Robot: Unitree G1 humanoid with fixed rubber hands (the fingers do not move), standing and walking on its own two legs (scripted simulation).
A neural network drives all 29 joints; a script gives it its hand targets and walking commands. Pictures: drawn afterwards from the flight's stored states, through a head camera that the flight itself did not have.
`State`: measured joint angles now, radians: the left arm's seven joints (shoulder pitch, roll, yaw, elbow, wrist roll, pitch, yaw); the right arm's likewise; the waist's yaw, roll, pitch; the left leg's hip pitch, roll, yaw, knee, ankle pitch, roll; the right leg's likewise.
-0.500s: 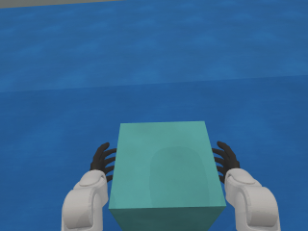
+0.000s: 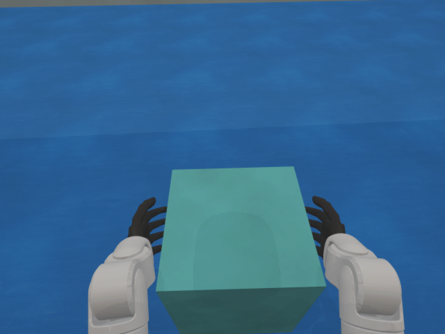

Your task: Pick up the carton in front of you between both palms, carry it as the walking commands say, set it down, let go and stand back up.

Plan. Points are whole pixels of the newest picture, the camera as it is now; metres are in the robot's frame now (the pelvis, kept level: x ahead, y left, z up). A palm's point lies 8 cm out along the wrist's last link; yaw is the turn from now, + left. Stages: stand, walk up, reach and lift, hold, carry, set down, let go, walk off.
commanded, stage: carry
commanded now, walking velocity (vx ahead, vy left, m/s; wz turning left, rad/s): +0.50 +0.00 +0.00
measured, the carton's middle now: (234, 255) +0.28 +0.00 +0.01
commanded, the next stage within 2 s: none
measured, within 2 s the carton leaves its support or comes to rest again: neither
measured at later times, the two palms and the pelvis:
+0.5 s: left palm (170, 137) +0.53 +0.14 +0.09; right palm (300, 136) +0.54 -0.16 +0.09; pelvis +0.27 -0.02 -0.01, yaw +1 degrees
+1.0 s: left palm (176, 136) +0.61 +0.14 +0.03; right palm (291, 137) +0.60 -0.16 +0.03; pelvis +0.33 -0.01 -0.01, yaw -1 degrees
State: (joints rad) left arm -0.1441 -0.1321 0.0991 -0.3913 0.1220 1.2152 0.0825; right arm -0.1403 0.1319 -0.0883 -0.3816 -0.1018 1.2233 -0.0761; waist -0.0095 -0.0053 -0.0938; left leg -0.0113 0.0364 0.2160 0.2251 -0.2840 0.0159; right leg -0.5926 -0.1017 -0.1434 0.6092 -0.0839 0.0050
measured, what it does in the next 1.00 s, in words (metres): walks ahead: right foot, then left foot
